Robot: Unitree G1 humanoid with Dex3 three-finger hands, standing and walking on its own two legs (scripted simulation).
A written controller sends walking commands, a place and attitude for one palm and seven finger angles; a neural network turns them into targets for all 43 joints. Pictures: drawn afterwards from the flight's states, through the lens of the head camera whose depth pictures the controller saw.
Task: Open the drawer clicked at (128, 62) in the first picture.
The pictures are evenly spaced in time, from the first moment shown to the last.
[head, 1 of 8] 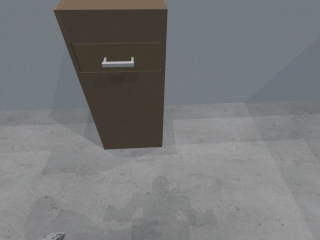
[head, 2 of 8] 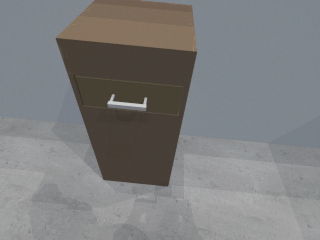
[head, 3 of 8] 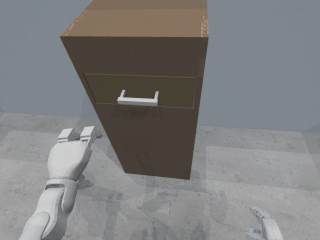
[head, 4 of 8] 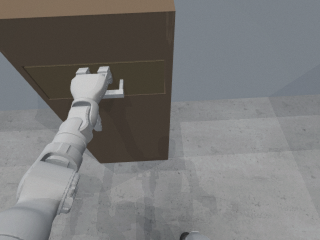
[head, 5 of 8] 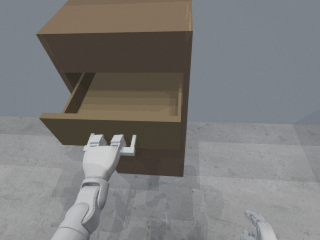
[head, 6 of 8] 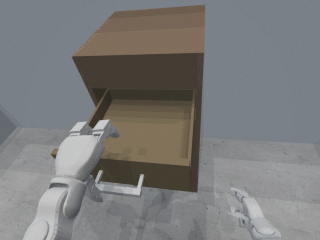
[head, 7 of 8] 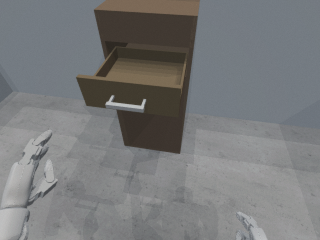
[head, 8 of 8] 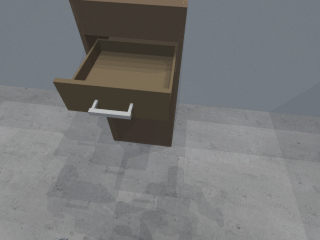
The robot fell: no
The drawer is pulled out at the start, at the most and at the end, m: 0.00 0.30 0.30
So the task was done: yes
